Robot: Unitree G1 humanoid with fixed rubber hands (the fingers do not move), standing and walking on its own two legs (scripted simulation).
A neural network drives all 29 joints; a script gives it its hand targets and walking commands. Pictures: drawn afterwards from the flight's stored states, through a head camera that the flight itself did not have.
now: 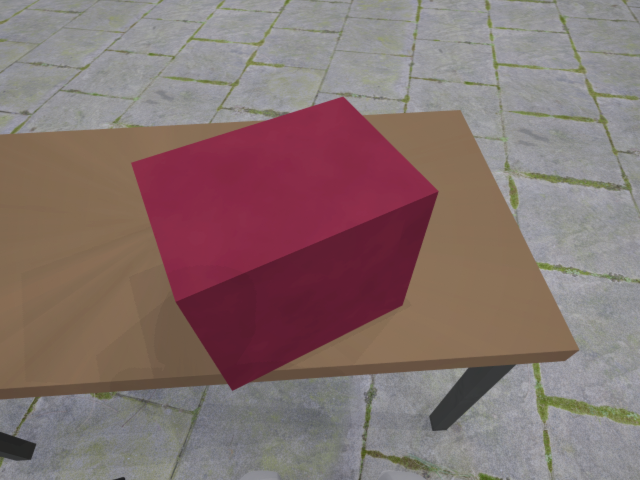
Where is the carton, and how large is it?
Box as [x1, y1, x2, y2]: [131, 97, 438, 390]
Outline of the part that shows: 343,97 131,163 175,301 232,390 402,304 438,191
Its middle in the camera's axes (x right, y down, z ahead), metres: -0.04 +0.01 +0.54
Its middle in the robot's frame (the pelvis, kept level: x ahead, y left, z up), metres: +0.40 +0.08 +0.04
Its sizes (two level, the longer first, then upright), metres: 0.289 0.210 0.258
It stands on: a table, 0.66 m high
